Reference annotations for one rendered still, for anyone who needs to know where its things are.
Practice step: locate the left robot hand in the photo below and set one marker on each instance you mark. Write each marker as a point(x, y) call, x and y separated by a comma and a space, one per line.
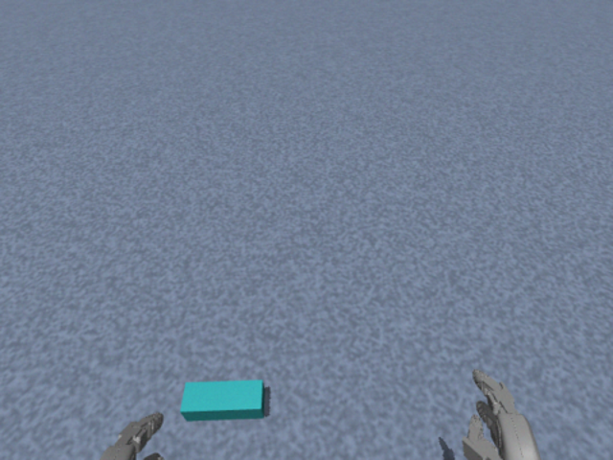
point(133, 439)

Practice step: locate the right robot hand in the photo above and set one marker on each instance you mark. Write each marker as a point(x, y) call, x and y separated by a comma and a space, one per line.
point(510, 431)

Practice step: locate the carton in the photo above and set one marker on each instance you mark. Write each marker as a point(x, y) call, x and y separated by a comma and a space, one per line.
point(223, 400)

